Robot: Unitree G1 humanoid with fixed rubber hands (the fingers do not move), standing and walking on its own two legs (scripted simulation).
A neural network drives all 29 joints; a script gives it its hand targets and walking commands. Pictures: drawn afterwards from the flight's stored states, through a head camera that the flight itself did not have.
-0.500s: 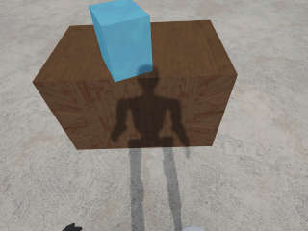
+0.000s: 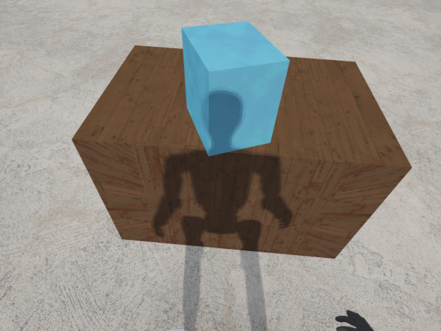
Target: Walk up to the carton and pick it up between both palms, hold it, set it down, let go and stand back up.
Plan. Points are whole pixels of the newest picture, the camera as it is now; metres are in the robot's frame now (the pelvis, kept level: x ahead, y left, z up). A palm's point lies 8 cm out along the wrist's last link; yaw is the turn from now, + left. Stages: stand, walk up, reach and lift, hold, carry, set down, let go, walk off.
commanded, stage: walk up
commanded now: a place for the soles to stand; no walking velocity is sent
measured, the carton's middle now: (228, 88) +0.76 +0.01 +0.04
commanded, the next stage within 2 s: none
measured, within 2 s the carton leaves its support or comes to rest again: neither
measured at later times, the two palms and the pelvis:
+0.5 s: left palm (93, 263) +0.27 +0.27 -0.07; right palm out of the picture +0.17 -0.24 -0.12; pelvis +0.17 +0.03 +0.01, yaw -2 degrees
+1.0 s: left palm (72, 247) +0.32 +0.35 -0.11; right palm (302, 232) +0.36 -0.17 -0.08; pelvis +0.25 +0.09 +0.01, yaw -4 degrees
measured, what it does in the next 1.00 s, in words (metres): walks ahead: right foot, then left foot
